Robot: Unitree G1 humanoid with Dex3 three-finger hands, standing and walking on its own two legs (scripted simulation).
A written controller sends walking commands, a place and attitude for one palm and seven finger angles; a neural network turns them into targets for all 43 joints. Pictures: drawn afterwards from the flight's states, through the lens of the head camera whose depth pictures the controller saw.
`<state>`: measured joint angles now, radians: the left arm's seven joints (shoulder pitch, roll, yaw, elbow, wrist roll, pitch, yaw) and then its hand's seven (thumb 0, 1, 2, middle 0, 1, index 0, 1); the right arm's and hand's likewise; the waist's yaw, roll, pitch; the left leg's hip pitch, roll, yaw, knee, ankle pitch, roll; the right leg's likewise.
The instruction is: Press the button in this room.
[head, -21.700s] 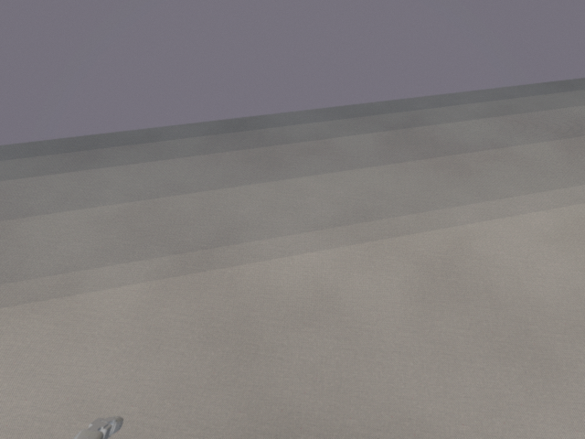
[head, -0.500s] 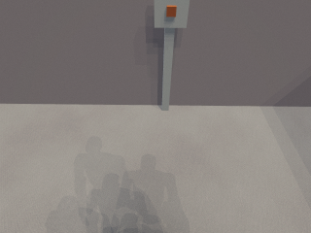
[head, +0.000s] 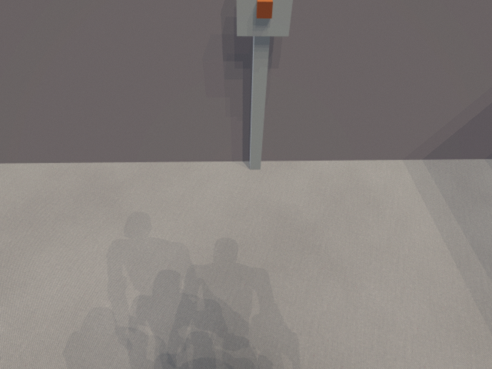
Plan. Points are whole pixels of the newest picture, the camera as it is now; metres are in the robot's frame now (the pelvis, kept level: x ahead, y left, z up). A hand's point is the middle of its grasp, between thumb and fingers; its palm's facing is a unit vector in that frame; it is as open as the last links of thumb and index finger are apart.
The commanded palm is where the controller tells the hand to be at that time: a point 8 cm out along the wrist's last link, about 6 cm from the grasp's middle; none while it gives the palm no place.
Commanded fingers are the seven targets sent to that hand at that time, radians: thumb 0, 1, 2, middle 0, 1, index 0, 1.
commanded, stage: walk to a spot facing it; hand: left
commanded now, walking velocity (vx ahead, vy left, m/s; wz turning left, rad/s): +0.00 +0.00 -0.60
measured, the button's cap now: (264, 8) +1.18 +0.02 +0.08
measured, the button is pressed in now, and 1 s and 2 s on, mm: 0 0 0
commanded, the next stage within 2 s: turn to face it in 1.54 s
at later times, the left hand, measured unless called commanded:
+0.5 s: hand out of the picture +0.06 +0.13 -0.15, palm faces -0.17 -0.95 -0.25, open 7.4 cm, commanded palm none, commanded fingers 0.00 0.90 0.90 -0.20 -0.30 -0.20 -0.30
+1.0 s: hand (197, 275) +0.34 +0.14 -0.19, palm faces -0.43 -0.88 -0.20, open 7.4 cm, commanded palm none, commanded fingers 0.00 0.90 0.90 -0.20 -0.30 -0.20 -0.30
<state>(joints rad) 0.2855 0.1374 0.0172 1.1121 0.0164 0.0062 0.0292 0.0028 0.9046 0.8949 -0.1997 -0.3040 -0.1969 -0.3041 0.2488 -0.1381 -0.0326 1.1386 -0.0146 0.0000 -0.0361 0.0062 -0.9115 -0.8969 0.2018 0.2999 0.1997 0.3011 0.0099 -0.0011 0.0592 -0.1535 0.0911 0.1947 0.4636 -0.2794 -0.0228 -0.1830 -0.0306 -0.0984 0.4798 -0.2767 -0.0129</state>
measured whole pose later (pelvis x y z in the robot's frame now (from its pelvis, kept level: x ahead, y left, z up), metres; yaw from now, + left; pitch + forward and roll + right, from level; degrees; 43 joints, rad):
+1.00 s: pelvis +0.26 -0.05 -0.01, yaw -31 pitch +0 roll -1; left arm 0.32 0.22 0.07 1.05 0.02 -0.01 -0.01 0.01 0.90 0.89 -0.20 -0.30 -0.20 -0.30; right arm 0.13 -0.16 -0.01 0.93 -0.03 -0.08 0.00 0.00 -0.90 -0.90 0.20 0.30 0.20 0.30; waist 0.04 -0.03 0.11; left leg -0.31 0.06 0.17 0.60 -0.28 0.04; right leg -0.38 0.00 0.01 1.28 -0.42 -0.02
